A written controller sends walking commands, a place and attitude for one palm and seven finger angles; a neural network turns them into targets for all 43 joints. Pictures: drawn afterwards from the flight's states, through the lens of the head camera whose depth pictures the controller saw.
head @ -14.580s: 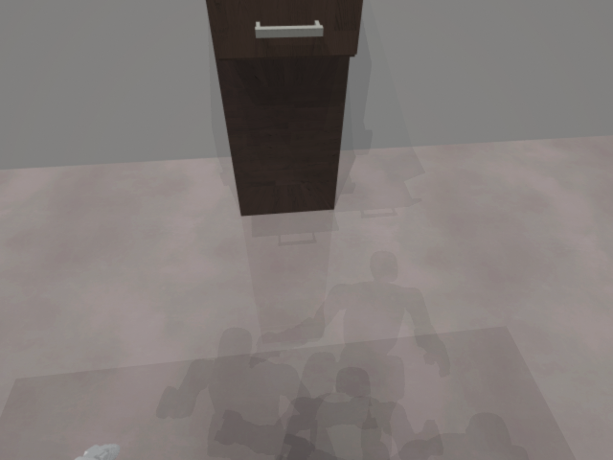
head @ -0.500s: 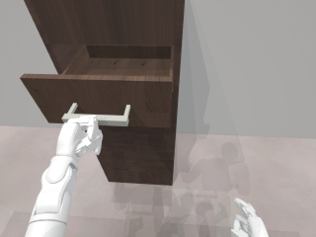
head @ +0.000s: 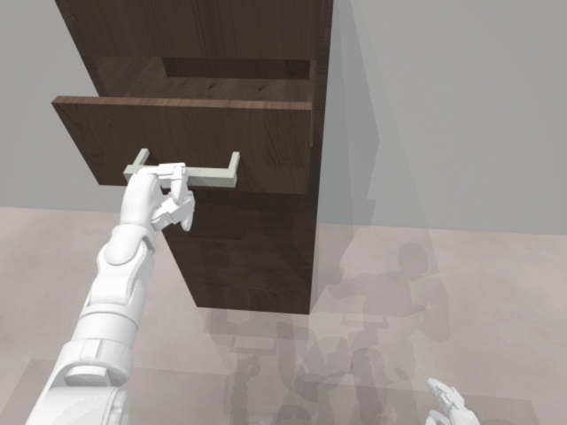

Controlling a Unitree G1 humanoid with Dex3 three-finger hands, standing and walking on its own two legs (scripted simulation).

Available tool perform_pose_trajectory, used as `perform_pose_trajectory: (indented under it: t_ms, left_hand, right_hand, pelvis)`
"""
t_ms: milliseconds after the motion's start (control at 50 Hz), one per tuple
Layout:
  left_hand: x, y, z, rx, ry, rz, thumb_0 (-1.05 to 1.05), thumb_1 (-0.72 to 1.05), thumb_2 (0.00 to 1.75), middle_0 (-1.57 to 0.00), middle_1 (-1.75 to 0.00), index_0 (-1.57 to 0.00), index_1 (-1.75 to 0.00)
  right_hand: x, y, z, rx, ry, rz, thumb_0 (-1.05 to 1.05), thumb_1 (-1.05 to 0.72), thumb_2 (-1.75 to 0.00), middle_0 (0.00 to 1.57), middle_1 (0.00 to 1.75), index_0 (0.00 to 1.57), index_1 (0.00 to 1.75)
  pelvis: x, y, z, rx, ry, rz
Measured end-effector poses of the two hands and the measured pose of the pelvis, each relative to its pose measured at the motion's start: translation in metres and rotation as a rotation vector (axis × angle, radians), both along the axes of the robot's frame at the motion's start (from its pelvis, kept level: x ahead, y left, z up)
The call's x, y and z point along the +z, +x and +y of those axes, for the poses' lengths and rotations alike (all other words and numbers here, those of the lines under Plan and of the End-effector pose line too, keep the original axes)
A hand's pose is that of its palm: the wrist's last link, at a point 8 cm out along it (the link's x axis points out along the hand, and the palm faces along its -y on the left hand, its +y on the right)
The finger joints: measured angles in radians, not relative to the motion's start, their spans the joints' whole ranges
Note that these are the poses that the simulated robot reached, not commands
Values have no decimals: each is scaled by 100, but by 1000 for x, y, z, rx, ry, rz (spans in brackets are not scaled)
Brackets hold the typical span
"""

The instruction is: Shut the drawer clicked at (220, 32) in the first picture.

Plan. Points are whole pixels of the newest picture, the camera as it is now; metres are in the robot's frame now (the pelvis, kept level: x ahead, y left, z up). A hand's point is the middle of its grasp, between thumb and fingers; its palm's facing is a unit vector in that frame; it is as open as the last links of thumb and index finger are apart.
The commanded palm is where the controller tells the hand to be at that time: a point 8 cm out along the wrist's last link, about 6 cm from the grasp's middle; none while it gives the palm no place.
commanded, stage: push the drawer shut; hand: left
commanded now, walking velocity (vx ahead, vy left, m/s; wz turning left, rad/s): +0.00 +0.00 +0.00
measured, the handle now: (184, 166) +0.46 +0.19 +0.12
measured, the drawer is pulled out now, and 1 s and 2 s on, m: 0.15 0.03 0.00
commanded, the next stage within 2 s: pull the fist back off the drawer in 1.40 s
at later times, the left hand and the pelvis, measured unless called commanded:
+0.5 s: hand (195, 171) +0.45 +0.17 +0.12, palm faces -0.02 -1.00 -0.03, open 2.8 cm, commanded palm +0.45 +0.21 +0.12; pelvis -0.01 +0.01 -0.01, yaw -1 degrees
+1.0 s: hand (207, 148) +0.50 +0.16 +0.13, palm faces -0.01 -1.00 -0.02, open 3.1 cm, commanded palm +0.50 +0.20 +0.12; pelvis +0.01 +0.02 -0.01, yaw -2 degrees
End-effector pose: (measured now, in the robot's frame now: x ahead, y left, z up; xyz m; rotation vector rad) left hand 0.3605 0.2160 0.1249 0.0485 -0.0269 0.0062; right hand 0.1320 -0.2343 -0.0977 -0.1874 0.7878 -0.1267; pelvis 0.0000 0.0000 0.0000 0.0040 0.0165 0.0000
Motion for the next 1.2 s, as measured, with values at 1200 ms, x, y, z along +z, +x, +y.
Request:
perform_pose_trajectory:
  t_ms: [1200]
  left_hand:
    - [4, 142, -5, -11, -26, 39, -1, 86, 101, -140, -160, -140, -160]
  right_hand:
    - [-21, -123, -13, -157, -58, 413, 0, -90, -90, 21, 30, 20, 30]
  pelvis:
    - [-11, 11, 13, -23, -16, 195]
